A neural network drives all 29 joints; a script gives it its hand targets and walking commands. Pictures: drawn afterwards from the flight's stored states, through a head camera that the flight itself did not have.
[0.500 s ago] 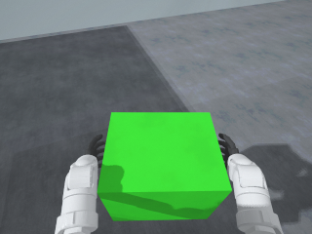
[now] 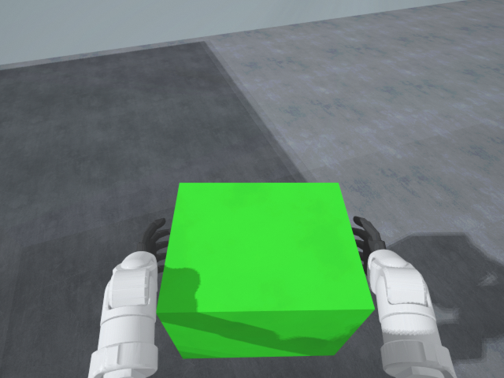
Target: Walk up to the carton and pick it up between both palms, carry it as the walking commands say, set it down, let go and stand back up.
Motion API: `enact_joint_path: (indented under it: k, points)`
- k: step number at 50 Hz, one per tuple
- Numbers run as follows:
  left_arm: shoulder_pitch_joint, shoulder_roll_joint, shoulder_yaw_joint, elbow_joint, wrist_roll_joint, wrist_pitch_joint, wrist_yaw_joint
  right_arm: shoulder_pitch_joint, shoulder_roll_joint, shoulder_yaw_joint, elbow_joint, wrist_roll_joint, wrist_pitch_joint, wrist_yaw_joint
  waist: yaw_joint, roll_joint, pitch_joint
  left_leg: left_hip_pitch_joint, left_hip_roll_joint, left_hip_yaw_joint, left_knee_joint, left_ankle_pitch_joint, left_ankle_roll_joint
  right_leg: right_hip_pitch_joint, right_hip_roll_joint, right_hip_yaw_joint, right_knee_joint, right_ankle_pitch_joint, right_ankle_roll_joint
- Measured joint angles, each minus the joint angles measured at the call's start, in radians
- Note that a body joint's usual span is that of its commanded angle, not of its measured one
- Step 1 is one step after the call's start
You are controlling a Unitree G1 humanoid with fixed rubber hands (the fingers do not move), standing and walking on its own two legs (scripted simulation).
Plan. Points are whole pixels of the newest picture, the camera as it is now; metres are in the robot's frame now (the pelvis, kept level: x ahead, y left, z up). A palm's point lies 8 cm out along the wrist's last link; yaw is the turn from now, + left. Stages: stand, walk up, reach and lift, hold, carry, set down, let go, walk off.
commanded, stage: hold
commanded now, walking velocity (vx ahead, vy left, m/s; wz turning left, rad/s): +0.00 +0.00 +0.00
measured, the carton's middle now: (259, 272) +0.31 +0.01 -0.03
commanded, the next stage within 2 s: carry in 0.56 s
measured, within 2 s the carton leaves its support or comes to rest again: neither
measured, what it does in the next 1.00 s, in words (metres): shifts its weight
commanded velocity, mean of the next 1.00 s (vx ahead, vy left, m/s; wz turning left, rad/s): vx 0.12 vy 0.00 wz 0.00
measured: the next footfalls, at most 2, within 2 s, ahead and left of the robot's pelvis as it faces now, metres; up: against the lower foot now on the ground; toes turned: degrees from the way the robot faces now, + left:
none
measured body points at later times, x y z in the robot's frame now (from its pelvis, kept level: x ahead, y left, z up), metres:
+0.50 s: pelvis +0.00 +0.00 +0.00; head -0.02 +0.00 +0.45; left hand +0.30 +0.20 +0.03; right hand +0.31 -0.18 +0.03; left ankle +0.03 +0.13 -0.74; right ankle +0.04 -0.13 -0.74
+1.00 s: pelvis +0.09 +0.03 -0.01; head +0.09 +0.03 +0.44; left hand +0.36 +0.23 +0.06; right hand +0.37 -0.15 +0.06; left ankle +0.03 +0.14 -0.74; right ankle +0.10 -0.11 -0.74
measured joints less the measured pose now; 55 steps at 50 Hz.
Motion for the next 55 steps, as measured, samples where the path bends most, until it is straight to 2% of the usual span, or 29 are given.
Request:
enact_joint_path:
  k: [28,29,31,34,37,40,42,44,46,49,55]
  points:
    - [0.01,-0.001,-0.002,-0.016,0.0,0.005,-0.002,0.009,0.005,0.0,-0.013,0.0,0.003,0.0,0.0,0.0,-0.002,0.0,0.0,-0.001,0.0,-0.003,0.0,0.0,0.001,0.0,0.0,-0.003,0.0]
    - [0.014,-0.001,-0.004,-0.016,0.0,0.008,-0.002,0.013,0.005,0.0,-0.013,0.0,0.006,0.0,0.0,0.0,-0.008,-0.002,0.0,-0.001,0.007,-0.025,0.0,0.001,0.0,0.0,0.001,-0.014,0.0]
    - [0.029,-0.001,-0.016,-0.021,0.0,0.014,-0.001,0.025,0.005,0.001,-0.021,0.0,0.017,0.001,0.0,0.0,-0.028,-0.018,0.0,-0.001,0.039,-0.147,0.0,-0.004,0.0,0.0,0.001,-0.074,0.0]
    - [0.033,-0.001,-0.038,-0.074,-0.017,0.037,0.01,0.028,-0.002,0.003,-0.087,0.002,0.05,0.006,0.0,0.0,-0.034,-0.084,0.0,-0.001,0.149,-0.189,0.0,-0.029,-0.004,0.001,0.001,-0.085,0.0]
    - [0.035,-0.003,-0.059,-0.16,-0.039,0.082,0.028,0.03,-0.012,0.003,-0.168,0.025,0.092,0.008,0.0,0.003,-0.04,-0.1,0.0,-0.001,0.145,-0.186,0.0,-0.051,-0.01,-0.001,0.013,-0.017,0.003]
    - [0.06,-0.004,-0.054,-0.256,-0.061,0.142,0.041,0.041,0.003,0.003,-0.228,0.041,0.127,0.006,-0.001,0.001,-0.06,-0.097,-0.001,0.004,0.111,-0.063,0.017,-0.097,-0.011,-0.003,0.115,-0.118,0.006]
    - [0.089,-0.004,-0.049,-0.32,-0.083,0.185,0.045,0.071,0.022,0.004,-0.287,0.049,0.163,0.001,-0.001,0.0,-0.075,-0.097,-0.001,0.006,0.107,-0.094,0.035,-0.14,-0.008,-0.004,0.183,-0.204,0.006]
    - [0.114,-0.004,-0.049,-0.396,-0.11,0.226,0.052,0.101,0.035,0.007,-0.368,0.063,0.204,-0.008,0.0,0.0,-0.076,-0.098,-0.002,0.006,0.105,-0.123,0.042,-0.171,-0.007,-0.003,0.189,-0.225,0.006]
    - [0.14,-0.004,-0.049,-0.476,-0.142,0.262,0.062,0.134,0.048,0.011,-0.459,0.083,0.241,-0.023,0.0,0.0,-0.076,-0.097,-0.002,0.006,0.105,-0.139,0.042,-0.195,-0.005,-0.008,0.181,-0.176,0.006]
    - [0.174,-0.006,-0.051,-0.572,-0.181,0.31,0.074,0.181,0.058,0.017,-0.583,0.11,0.302,-0.046,0.0,-0.002,-0.088,-0.096,-0.012,0.007,0.112,-0.164,0.042,-0.18,-0.008,-0.014,0.097,-0.012,0.006]
    - [0.207,-0.041,-0.058,-0.662,-0.202,0.391,0.099,0.235,0.034,0.018,-0.699,0.16,0.4,-0.075,0.0,0.0,-0.105,-0.115,-0.013,0.006,0.147,-0.174,0.042,-0.147,-0.01,-0.019,0.094,-0.11,0.017]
